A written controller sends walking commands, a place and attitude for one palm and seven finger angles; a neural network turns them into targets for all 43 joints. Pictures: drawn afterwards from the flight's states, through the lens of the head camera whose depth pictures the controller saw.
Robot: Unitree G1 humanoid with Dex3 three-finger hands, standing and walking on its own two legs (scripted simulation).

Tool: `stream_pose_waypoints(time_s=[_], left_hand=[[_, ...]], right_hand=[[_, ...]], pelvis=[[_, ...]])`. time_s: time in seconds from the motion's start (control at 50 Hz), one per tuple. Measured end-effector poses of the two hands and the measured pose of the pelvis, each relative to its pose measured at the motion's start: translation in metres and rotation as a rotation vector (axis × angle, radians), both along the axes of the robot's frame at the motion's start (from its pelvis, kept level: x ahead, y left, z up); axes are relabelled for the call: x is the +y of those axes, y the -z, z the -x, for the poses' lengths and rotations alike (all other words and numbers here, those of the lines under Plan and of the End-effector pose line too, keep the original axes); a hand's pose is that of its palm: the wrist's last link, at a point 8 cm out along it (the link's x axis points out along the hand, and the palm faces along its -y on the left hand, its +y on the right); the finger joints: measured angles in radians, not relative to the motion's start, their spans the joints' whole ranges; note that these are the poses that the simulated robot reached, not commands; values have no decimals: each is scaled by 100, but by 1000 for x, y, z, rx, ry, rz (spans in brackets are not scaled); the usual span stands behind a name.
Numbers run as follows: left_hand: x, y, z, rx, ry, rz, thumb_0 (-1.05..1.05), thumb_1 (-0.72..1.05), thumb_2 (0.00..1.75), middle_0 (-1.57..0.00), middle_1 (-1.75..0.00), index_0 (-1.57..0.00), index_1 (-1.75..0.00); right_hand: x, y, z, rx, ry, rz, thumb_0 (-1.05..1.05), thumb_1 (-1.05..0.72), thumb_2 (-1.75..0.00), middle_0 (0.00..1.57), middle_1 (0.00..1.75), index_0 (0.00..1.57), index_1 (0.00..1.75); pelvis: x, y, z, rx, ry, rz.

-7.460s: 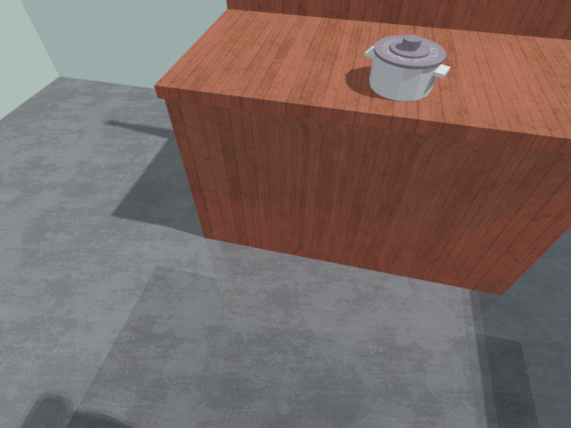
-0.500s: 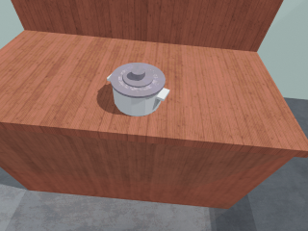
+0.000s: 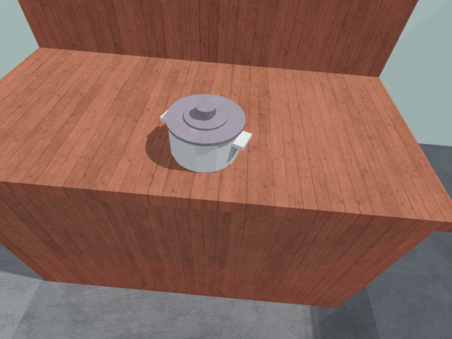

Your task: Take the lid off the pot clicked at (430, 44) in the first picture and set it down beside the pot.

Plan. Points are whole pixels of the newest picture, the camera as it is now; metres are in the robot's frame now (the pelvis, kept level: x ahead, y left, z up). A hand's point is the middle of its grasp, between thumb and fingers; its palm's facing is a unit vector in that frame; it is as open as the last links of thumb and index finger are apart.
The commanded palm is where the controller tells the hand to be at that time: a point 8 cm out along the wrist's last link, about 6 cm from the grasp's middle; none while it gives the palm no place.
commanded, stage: shuffle to correct the standing spot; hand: left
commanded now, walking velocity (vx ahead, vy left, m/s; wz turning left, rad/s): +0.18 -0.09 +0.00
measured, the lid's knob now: (205, 108) +0.56 +0.09 +0.10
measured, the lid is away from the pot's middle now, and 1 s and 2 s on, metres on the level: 0.00 0.00 0.00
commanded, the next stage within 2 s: come to a stop and stand still in 0.36 s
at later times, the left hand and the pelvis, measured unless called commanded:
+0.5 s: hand out of the picture +0.03 +0.16 -0.19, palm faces +0.04 -0.99 -0.15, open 7.4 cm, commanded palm none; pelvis +0.06 -0.01 -0.01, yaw -1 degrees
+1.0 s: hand out of the picture +0.13 +0.17 -0.17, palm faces +0.05 -0.96 -0.28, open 7.3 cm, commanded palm none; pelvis +0.09 -0.03 +0.00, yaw +0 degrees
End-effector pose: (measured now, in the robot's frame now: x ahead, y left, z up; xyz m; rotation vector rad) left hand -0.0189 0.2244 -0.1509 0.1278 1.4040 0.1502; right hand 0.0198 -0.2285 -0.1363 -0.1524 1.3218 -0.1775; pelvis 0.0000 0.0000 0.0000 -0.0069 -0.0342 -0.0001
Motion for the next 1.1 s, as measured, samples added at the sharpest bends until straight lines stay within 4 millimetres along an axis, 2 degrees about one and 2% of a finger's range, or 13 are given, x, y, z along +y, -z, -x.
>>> stream_pose_waypoints(time_s=[0.18,0.32,0.44,0.58,0.64,0.72,0.8,0.88,1.1], left_hand=[[-3,2,0,18,-12,9,0,90,90,-20,-30,-20,-30],[-10,7,-7,48,-32,24,0,90,90,-20,-30,-20,-30],[-15,13,-28,61,-32,35,0,90,90,-20,-30,-20,-30],[-25,10,-74,-9,-40,0,0,91,90,-20,-30,-20,-30],[-31,9,-83,-24,-44,0,0,91,90,-20,-30,-20,-30],[-35,11,-90,14,-33,31,0,90,90,-20,-30,-20,-30],[-29,5,-112,6,-18,13,1,91,90,-20,-30,-20,-30],[-13,-3,-130,-78,-21,-51,2,93,90,-20,-30,-20,-30],[0,-22,-140,-159,48,-132,0,91,90,-20,-30,-20,-30]], right_hand=[[3,5,10,43,21,-23,1,-92,-89,20,30,20,30],[6,10,2,64,39,-33,1,-91,-89,20,30,20,30],[4,14,-19,58,51,-23,1,-92,-89,20,30,20,30],[-12,19,-45,81,45,-19,1,-92,-89,20,30,20,30],[-18,16,-68,82,20,2,1,-93,-89,20,30,20,30],[-20,7,-105,-10,25,30,1,-92,-89,20,30,20,30],[-16,-3,-124,-83,12,26,1,-92,-89,20,30,20,30],[-18,3,-131,-81,-16,1,0,-92,-89,20,30,20,30],[-26,12,-128,-158,-30,-42,0,-92,-89,20,30,20,30]], pelvis=[[-4,3,-10,15,-2,-1],[-6,8,-31,23,-1,3],[-8,13,-53,32,7,-5],[-22,14,-77,45,-4,4],[-22,12,-84,38,-10,2],[-16,9,-94,9,8,-2],[-17,2,-94,4,9,-14],[-23,4,-91,7,-4,-32],[-25,7,-82,-3,5,-19]])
